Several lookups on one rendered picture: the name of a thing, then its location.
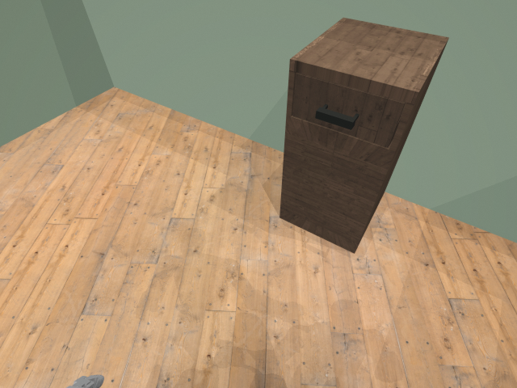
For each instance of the drawer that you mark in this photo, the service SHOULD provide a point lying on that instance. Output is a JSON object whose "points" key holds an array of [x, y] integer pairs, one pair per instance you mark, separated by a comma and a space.
{"points": [[378, 118]]}

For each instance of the cabinet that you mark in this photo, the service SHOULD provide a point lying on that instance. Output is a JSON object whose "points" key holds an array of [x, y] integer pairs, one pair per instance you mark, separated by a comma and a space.
{"points": [[333, 182]]}

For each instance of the handle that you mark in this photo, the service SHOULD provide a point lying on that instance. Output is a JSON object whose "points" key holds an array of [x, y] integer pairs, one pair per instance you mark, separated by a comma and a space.
{"points": [[339, 119]]}

